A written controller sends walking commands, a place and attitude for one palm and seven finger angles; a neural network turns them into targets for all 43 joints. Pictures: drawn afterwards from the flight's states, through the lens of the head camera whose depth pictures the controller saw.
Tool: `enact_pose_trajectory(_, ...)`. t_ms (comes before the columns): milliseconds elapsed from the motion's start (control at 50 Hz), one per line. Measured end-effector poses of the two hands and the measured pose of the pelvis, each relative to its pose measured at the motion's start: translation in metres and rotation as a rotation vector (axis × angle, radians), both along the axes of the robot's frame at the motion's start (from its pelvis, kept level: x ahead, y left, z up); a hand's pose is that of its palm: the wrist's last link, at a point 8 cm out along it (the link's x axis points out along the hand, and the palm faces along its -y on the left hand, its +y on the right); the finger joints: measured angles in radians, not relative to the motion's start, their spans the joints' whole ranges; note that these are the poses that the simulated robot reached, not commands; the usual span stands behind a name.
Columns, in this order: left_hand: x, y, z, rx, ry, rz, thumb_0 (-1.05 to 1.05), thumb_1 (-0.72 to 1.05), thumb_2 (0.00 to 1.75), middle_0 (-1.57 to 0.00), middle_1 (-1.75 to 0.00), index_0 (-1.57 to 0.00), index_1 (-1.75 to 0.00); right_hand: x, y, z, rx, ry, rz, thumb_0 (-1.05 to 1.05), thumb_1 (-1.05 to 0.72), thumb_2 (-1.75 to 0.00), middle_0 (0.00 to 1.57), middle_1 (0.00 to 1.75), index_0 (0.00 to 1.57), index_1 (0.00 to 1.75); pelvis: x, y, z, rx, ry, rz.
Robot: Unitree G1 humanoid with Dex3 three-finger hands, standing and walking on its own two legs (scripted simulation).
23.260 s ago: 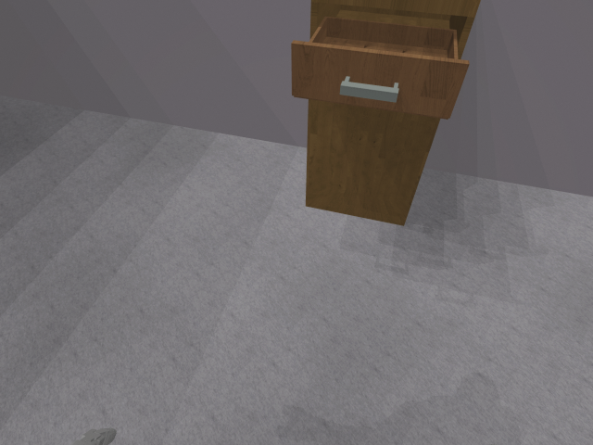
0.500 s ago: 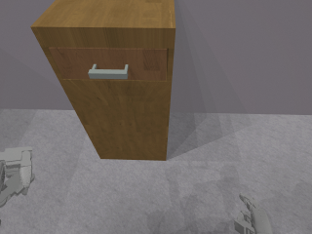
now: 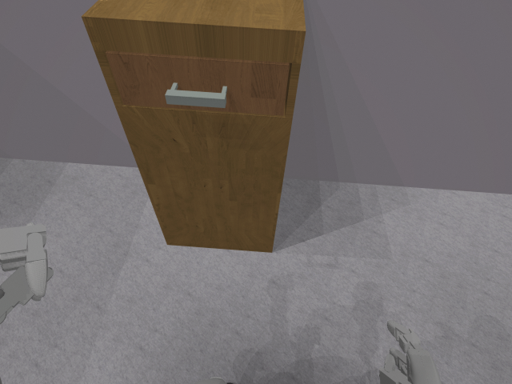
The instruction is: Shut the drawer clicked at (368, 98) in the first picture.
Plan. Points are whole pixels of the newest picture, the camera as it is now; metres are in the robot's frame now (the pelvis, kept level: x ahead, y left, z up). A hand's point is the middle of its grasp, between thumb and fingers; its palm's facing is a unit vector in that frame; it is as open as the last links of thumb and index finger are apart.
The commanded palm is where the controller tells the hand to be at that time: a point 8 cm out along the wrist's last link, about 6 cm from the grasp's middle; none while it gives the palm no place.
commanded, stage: step back with the hand held close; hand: left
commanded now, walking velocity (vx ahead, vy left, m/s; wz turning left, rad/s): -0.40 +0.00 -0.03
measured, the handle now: (198, 93) +0.72 +0.17 +0.05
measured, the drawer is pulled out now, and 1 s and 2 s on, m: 0.00 0.00 0.00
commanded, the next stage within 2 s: stop stepping back and stand still in 0.50 s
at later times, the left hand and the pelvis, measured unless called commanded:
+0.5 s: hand out of the picture +0.13 +0.24 +0.18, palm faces +0.28 -0.84 -0.46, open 3.2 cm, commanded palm +0.07 +0.28 +0.19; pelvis -0.07 +0.01 +0.01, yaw -3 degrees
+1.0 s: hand out of the picture +0.05 +0.22 +0.17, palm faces +0.29 -0.86 -0.42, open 3.2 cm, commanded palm -0.01 +0.27 +0.19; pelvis -0.17 +0.00 +0.01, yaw -5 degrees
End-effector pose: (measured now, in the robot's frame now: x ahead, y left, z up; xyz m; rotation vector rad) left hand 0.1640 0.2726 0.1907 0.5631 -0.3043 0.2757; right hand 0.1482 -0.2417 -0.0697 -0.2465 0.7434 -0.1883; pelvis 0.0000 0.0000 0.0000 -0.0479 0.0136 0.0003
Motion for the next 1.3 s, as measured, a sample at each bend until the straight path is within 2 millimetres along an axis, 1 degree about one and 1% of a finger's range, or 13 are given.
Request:
enact_pose_trajectory(100, -0.014, 0.002, 0.002, 0.059, 0.003, 0.020, 0.01, 0.89, 0.90, -1.41, -1.60, -1.41, -1.60, -0.005, -0.002, -0.005, 0.013, -0.002, 0.022, 0.01, -0.91, -0.90, 0.20, 0.30, 0.21, 0.30, -0.009, -0.008, -0.004, 0.010, 0.031, 0.011)
enact_pose_trajectory(240, -0.034, -0.013, -0.003, -0.012, 0.024, -0.038, 0.01, 0.89, 0.90, -1.41, -1.60, -1.41, -1.60, -0.013, -0.004, -0.004, 0.022, 0.011, 0.024, 0.01, -0.91, -0.90, 0.20, 0.30, 0.21, 0.30, -0.029, -0.008, -0.001, 0.001, 0.024, 0.002)
enact_pose_trajectory(320, -0.040, -0.002, 0.000, -0.014, -0.002, -0.047, 0.01, 0.89, 0.90, -1.41, -1.60, -1.41, -1.60, -0.021, -0.001, 0.003, -0.005, 0.017, -0.006, 0.01, -0.91, -0.90, 0.20, 0.30, 0.21, 0.30, -0.033, 0.000, 0.001, -0.002, 0.038, 0.006)
enact_pose_trajectory(400, -0.045, 0.015, 0.001, 0.007, 0.011, -0.037, 0.01, 0.89, 0.90, -1.41, -1.60, -1.41, -1.60, -0.032, 0.009, 0.013, -0.014, -0.001, 0.001, 0.01, -0.91, -0.90, 0.20, 0.30, 0.21, 0.30, -0.050, 0.007, 0.006, 0.007, 0.036, -0.008)
enact_pose_trajectory(480, -0.060, 0.017, 0.005, -0.014, 0.025, -0.042, 0.01, 0.89, 0.90, -1.41, -1.60, -1.41, -1.60, -0.047, 0.019, 0.024, 0.006, -0.049, 0.025, 0.01, -0.91, -0.90, 0.20, 0.30, 0.21, 0.30, -0.067, 0.009, 0.012, -0.014, 0.049, -0.038)
enact_pose_trajectory(600, -0.087, -0.004, 0.005, -0.074, 0.028, -0.099, 0.01, 0.89, 0.90, -1.41, -1.60, -1.41, -1.60, -0.082, 0.024, 0.024, 0.029, -0.063, 0.044, 0.01, -0.91, -0.90, 0.20, 0.30, 0.21, 0.30, -0.100, 0.005, 0.014, -0.015, 0.063, -0.077)
enact_pose_trajectory(720, -0.123, -0.021, 0.007, -0.007, 0.045, -0.127, 0.01, 0.89, 0.90, -1.41, -1.60, -1.41, -1.60, -0.131, 0.010, 0.005, 0.061, -0.040, 0.019, 0.01, -0.91, -0.90, 0.20, 0.30, 0.21, 0.30, -0.140, -0.008, 0.003, 0.022, 0.053, -0.094)
enact_pose_trajectory(840, -0.147, -0.013, 0.004, -0.052, 0.053, -0.040, 0.01, 0.89, 0.90, -1.41, -1.60, -1.41, -1.60, -0.191, -0.015, -0.003, 0.038, 0.062, -0.095, 0.01, -0.91, -0.90, 0.20, 0.30, 0.21, 0.30, -0.145, -0.007, 0.010, 0.052, 0.036, -0.110)
enact_pose_trajectory(920, -0.147, -0.004, -0.006, -0.094, 0.020, -0.005, 0.01, 0.89, 0.90, -1.41, -1.60, -1.41, -1.60, -0.213, -0.027, -0.007, -0.013, 0.073, -0.136, 0.01, -0.91, -0.90, 0.20, 0.30, 0.21, 0.30, -0.152, 0.001, 0.005, 0.047, 0.015, -0.076)
enact_pose_trajectory(1000, -0.153, -0.005, -0.007, -0.080, 0.033, -0.037, 0.01, 0.89, 0.90, -1.41, -1.60, -1.41, -1.60, -0.221, -0.025, 0.000, -0.007, 0.024, -0.150, 0.01, -0.91, -0.90, 0.20, 0.30, 0.20, 0.30, -0.166, 0.004, 0.005, 0.065, -0.014, -0.088)
enact_pose_trajectory(1120, -0.176, -0.011, 0.003, -0.032, 0.031, -0.073, 0.01, 0.89, 0.90, -1.41, -1.60, -1.41, -1.60, -0.222, -0.008, 0.005, 0.038, -0.040, -0.121, 0.01, -0.91, -0.90, 0.20, 0.30, 0.20, 0.30, -0.183, 0.001, 0.007, 0.037, -0.013, -0.082)
enact_pose_trajectory(1200, -0.188, -0.003, -0.001, -0.054, 0.018, -0.032, 0.01, 0.89, 0.90, -1.41, -1.60, -1.41, -1.60, -0.221, -0.001, 0.000, 0.038, -0.021, -0.095, 0.01, -0.91, -0.90, 0.20, 0.30, 0.21, 0.30, -0.186, 0.005, 0.004, 0.022, -0.013, -0.088)
enact_pose_trajectory(1300, -0.184, 0.012, -0.014, -0.112, -0.005, 0.022, 0.01, 0.89, 0.90, -1.41, -1.60, -1.41, -1.60, -0.217, 0.009, -0.007, 0.020, 0.007, -0.080, 0.01, -0.91, -0.90, 0.20, 0.30, 0.21, 0.30, -0.183, 0.013, -0.001, 0.035, -0.036, -0.083)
